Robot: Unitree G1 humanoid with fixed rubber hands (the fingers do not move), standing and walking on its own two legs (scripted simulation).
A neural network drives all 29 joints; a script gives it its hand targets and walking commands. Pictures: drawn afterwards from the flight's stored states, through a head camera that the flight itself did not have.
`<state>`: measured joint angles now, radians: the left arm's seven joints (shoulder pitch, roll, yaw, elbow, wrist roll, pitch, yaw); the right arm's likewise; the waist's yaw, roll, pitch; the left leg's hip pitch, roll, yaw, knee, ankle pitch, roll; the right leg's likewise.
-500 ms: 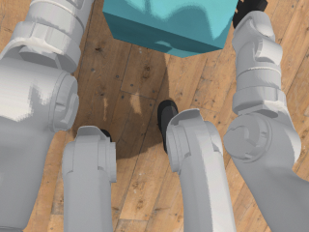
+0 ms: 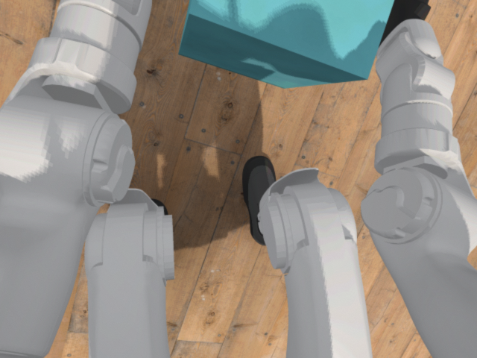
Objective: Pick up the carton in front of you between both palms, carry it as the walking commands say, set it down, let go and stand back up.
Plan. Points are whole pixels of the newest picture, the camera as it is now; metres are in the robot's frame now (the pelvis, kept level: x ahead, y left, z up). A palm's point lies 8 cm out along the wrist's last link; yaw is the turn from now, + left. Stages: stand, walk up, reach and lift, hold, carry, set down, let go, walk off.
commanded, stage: set down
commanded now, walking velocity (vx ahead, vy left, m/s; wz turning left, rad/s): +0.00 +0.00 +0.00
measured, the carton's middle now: out of the picture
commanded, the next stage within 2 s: let go in 1.36 s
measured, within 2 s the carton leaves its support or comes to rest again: neither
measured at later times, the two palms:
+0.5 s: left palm out of the picture +0.63 +0.08 -0.14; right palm (423, 16) +0.50 -0.27 -0.14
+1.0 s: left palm out of the picture +0.64 +0.09 +0.02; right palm out of the picture +0.50 -0.27 +0.01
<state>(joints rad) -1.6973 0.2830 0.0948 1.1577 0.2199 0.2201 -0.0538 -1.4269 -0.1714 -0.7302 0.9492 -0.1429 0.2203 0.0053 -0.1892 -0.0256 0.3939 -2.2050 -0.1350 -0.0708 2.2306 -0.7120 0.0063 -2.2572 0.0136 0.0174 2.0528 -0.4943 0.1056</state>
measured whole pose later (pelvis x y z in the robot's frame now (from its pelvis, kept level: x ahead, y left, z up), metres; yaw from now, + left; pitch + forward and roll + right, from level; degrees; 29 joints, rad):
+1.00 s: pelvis +0.00 -0.01 +0.12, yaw +1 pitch +48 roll -3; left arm -1.65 0.54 -0.04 1.11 -0.01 0.31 -0.07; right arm -1.24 -0.08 -0.47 0.62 0.06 0.30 -0.18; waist -0.24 0.05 0.11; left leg -2.01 -0.06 -0.06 1.75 -0.58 0.00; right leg -2.07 0.01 0.00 1.61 -0.38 0.04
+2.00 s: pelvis +0.08 -0.04 +0.35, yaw +3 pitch +23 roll +1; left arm -0.39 0.12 0.20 0.62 0.11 0.11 0.10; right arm -0.15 -0.19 -0.09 0.44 -0.01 0.10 0.12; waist -0.15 -0.02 -0.01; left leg -0.81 -0.03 -0.08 0.75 -0.35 -0.03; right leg -0.91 0.01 0.02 0.73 -0.23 -0.02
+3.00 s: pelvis +0.11 -0.03 +0.38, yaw +1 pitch -3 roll -1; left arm 0.21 0.21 0.02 0.51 0.03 0.09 -0.02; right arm 0.22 -0.25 -0.02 0.42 -0.02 0.18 0.00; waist 0.00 0.03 0.05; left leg -0.10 0.00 -0.05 0.50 -0.35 -0.01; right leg -0.21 0.04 0.04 0.50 -0.24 0.00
